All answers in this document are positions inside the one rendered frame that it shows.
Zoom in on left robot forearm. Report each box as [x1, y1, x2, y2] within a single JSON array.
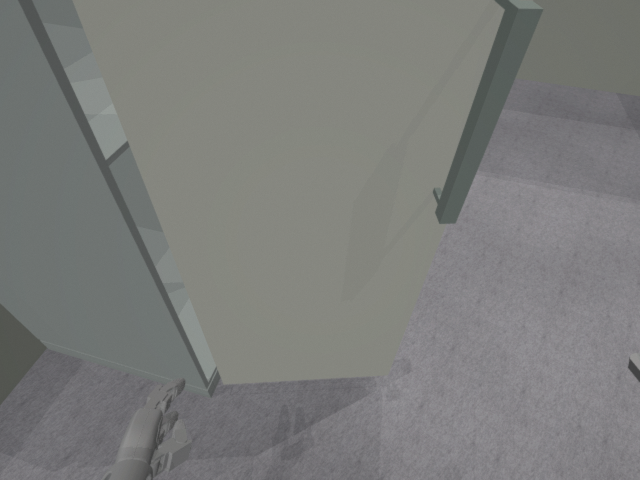
[[101, 459, 153, 480]]

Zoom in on fridge door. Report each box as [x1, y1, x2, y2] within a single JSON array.
[[72, 0, 533, 385]]

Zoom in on robot left hand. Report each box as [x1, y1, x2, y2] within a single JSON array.
[[115, 378, 192, 478]]

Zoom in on handle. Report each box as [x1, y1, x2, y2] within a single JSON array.
[[433, 0, 544, 224]]

